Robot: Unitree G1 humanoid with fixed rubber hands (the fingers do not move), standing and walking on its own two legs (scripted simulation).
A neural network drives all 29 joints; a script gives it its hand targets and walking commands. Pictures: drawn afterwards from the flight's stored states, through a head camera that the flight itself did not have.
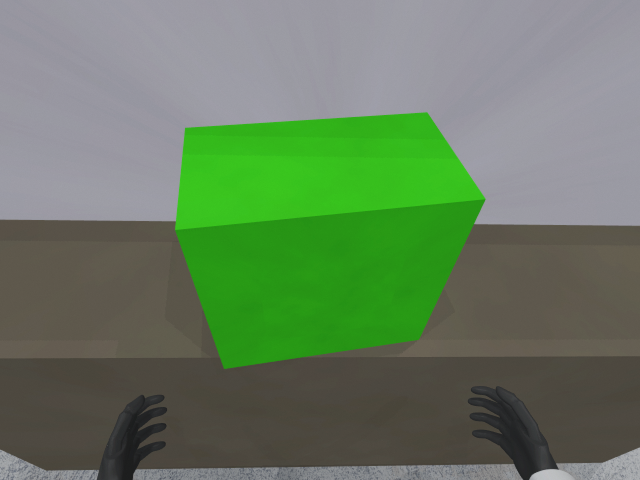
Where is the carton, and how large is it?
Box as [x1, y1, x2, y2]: [175, 112, 485, 368]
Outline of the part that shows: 426,112 185,128 175,230 224,368 407,341 419,338 485,199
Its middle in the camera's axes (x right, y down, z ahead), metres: +0.00 +0.02 +0.53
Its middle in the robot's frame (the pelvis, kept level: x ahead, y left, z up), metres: +0.38 +0.03 +0.07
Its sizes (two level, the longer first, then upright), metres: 0.296 0.163 0.294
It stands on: a pedestal, 0.71 m high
